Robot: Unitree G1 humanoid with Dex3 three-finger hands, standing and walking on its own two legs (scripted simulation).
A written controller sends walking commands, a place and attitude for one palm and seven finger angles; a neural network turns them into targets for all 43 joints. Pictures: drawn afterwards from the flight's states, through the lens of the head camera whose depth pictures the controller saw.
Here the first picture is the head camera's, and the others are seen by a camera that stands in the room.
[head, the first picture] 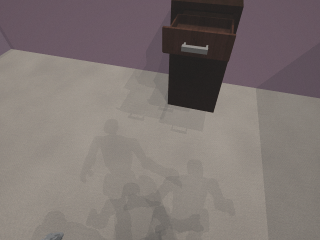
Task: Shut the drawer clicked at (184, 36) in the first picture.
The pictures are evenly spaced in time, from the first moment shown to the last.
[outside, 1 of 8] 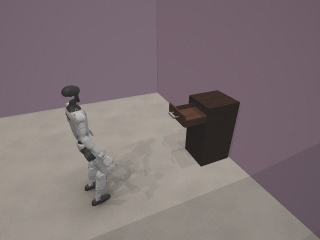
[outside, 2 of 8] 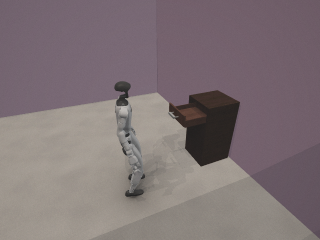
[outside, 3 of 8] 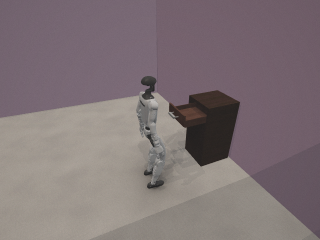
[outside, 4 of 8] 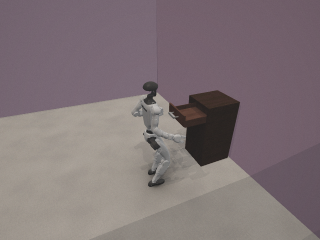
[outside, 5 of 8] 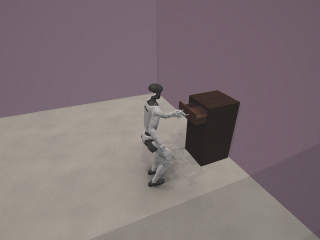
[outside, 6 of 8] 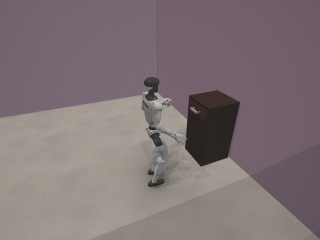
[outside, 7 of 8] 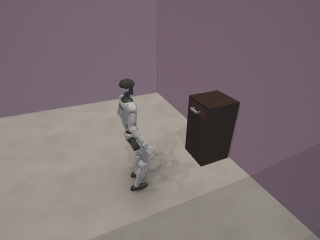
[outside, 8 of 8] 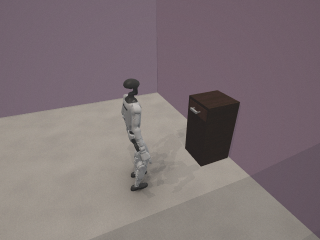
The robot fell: no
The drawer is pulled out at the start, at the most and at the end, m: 0.30 0.30 0.00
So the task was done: yes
